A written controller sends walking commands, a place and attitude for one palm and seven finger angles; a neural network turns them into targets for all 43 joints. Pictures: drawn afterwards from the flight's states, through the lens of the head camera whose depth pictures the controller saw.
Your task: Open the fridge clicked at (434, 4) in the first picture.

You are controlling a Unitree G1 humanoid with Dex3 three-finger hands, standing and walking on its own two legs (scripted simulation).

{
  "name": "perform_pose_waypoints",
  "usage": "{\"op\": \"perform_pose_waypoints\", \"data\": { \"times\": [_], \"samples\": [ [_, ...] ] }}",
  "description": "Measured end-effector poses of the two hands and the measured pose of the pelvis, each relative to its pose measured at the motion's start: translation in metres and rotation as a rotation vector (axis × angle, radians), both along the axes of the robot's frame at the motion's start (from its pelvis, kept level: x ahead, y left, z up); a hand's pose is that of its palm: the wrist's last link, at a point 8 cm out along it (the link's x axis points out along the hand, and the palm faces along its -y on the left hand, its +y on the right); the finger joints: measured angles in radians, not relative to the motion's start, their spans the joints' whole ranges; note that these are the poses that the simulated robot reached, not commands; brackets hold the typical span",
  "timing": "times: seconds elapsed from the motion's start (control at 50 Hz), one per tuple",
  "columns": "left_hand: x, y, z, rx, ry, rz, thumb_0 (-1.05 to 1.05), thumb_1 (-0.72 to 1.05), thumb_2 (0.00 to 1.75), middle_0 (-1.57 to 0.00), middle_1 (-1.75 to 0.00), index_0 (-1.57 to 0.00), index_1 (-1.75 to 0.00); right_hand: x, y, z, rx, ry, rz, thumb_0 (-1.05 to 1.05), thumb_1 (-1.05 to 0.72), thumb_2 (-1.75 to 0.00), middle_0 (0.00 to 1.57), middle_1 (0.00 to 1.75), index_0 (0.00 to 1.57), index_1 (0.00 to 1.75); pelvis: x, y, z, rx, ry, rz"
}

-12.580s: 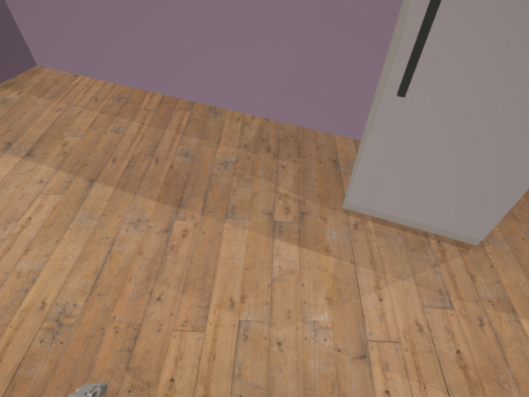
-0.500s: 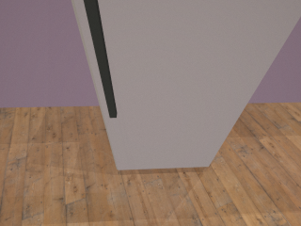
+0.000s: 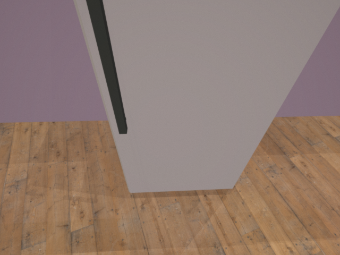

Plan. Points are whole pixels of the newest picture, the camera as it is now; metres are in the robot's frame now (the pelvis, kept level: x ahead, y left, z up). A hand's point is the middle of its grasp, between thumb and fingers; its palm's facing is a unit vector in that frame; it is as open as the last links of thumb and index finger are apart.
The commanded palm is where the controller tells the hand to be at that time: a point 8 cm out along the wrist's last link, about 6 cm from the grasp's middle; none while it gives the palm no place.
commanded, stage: look again from close up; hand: left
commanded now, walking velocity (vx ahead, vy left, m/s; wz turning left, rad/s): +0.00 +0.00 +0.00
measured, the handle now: (111, 65) +0.52 +0.19 +0.18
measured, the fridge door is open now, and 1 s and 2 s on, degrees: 0 0 0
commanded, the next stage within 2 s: raise the hand to about handle height in 0.38 s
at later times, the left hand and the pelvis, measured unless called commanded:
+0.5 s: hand out of the picture +0.00 +0.17 -0.18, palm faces +0.02 -0.98 -0.20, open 7.4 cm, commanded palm +0.09 +0.22 -0.07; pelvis +0.00 -0.01 +0.00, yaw +0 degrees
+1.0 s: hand out of the picture +0.11 +0.20 -0.04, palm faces +0.32 -0.95 -0.05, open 9.1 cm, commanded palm +0.12 +0.24 -0.01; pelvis -0.04 -0.04 -0.07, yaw +3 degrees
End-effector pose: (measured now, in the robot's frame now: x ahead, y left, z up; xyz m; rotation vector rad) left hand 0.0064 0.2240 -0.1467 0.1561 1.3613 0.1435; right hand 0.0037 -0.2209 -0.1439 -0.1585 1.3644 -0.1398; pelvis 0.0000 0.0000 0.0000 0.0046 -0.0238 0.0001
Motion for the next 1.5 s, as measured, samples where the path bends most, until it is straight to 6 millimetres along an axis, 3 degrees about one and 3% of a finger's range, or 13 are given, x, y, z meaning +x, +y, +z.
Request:
{"op": "perform_pose_waypoints", "data": {
  "times": [0.5, 0.54, 0.66, 0.72, 0.78, 0.88, 0.94, 1.02, 1.1, 1.18, 1.24, 1.36, 1.5],
  "samples": [
    [-0.009, -0.009, 0.002, 0.008, 0.012, 0.010, 0.00, 0.91, 0.90, -0.20, -0.30, -0.20, -0.30, 0.002, -0.013, 0.001, -0.001, 0.004, 0.013, 0.00, -0.90, -0.89, 0.20, 0.30, 0.20, 0.29, -0.003, -0.011, 0.001, -0.004, 0.010, 0.005],
    [0.019, -0.004, 0.020, 0.016, -0.162, 0.107, 0.01, 0.91, 0.90, -0.20, -0.30, -0.20, -0.31, 0.013, -0.017, 0.005, -0.021, -0.091, 0.014, 0.01, -0.91, -0.89, 0.21, 0.30, 0.20, 0.29, -0.005, -0.011, -0.001, -0.002, 0.005, 0.005],
    [0.147, 0.006, 0.144, 0.089, -1.011, 0.106, 0.02, 0.86, 0.87, -0.21, -0.34, -0.20, -0.34, 0.079, -0.032, 0.025, -0.056, -0.500, 0.042, 0.01, -0.91, -0.89, 0.21, 0.30, 0.20, 0.29, -0.012, -0.012, -0.009, 0.004, 0.031, 0.035],
    [0.175, -0.003, 0.180, 0.019, -1.327, 0.035, 0.01, 0.81, 0.85, -0.21, -0.37, -0.20, -0.37, 0.115, -0.040, 0.041, -0.065, -0.675, 0.065, 0.01, -0.90, -0.89, 0.21, 0.30, 0.20, 0.29, -0.019, -0.016, -0.020, 0.009, 0.087, 0.021],
    [0.168, -0.015, 0.173, -0.084, -1.451, -0.061, 0.00, 0.75, 0.83, -0.21, -0.40, -0.21, -0.41, 0.145, -0.049, 0.057, -0.075, -0.799, 0.111, 0.01, -0.90, -0.89, 0.21, 0.30, 0.20, 0.29, -0.027, -0.023, -0.034, 0.014, 0.117, 0.008],
    [0.110, -0.014, 0.105, -0.145, -1.198, -0.014, 0.00, 0.64, 0.78, -0.22, -0.47, -0.22, -0.48, 0.178, -0.057, 0.070, -0.117, -0.887, 0.204, 0.01, -0.90, -0.89, 0.21, 0.30, 0.20, 0.29, -0.034, -0.031, -0.053, 0.013, 0.158, 0.022],
    [0.077, 0.002, 0.090, -0.040, -1.134, 0.091, 0.01, 0.56, 0.75, -0.23, -0.52, -0.23, -0.52, 0.189, -0.053, 0.066, -0.133, -0.888, 0.259, 0.01, -0.90, -0.89, 0.20, 0.30, 0.20, 0.29, -0.036, -0.035, -0.061, -0.003, 0.178, 0.041],
    [0.071, 0.019, 0.128, 0.112, -1.343, 0.100, 0.02, 0.47, 0.72, -0.23, -0.58, -0.23, -0.58, 0.188, -0.039, 0.045, -0.103, -0.846, 0.307, 0.01, -0.90, -0.89, 0.20, 0.30, 0.20, 0.29, -0.038, -0.038, -0.069, -0.034, 0.191, 0.068],
    [0.106, 0.009, 0.169, 0.057, -1.544, -0.084, 0.01, 0.38, 0.68, -0.23, -0.64, -0.23, -0.64, 0.172, -0.021, 0.019, -0.033, -0.793, 0.289, 0.01, -0.90, -0.89, 0.20, 0.30, 0.20, 0.29, -0.042, -0.036, -0.072, -0.054, 0.184, 0.081],
    [0.153, 0.003, 0.166, -0.094, -1.391, -0.233, 0.01, 0.28, 0.64, -0.24, -0.70, -0.24, -0.70, 0.143, -0.011, 0.007, 0.017, -0.719, 0.185, 0.01, -0.90, -0.89, 0.21, 0.30, 0.21, 0.30, -0.042, -0.033, -0.063, -0.040, 0.178, 0.062],
    [0.171, 0.012, 0.156, -0.142, -1.233, -0.164, 0.01, 0.21, 0.61, -0.25, -0.74, -0.25, -0.75, 0.122, -0.013, 0.009, 0.015, -0.674, 0.112, 0.01, -0.90, -0.89, 0.21, 0.30, 0.21, 0.30, -0.036, -0.030, -0.053, -0.024, 0.173, 0.041],
    [0.160, 0.048, 0.184, 0.031, -1.325, 0.015, 0.00, 0.08, 0.55, -0.26, -0.83, -0.26, -0.84, 0.102, -0.030, 0.021, -0.050, -0.621, 0.086, 0.01, -0.90, -0.89, 0.21, 0.30, 0.21, 0.30, -0.022, -0.023, -0.041, -0.018, 0.164, 0.025],
    [0.155, 0.055, 0.191, -0.005, -1.366, -0.071, 0.00, -0.09, 0.48, -0.27, -0.94, -0.27, -0.94, 0.120, -0.040, 0.032, -0.110, -0.646, 0.155, 0.01, -0.90, -0.89, 0.21, 0.30, 0.20, 0.30, -0.021, -0.012, -0.039, -0.036, 0.150, 0.048]
  ]
}}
